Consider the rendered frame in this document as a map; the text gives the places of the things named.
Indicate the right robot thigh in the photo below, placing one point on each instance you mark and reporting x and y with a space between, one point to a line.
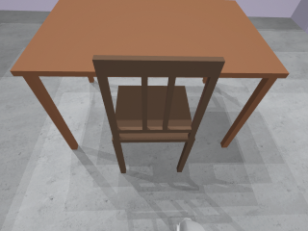
188 225

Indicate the chair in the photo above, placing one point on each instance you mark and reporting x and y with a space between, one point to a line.
154 113

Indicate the table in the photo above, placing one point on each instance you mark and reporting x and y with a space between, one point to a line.
75 30

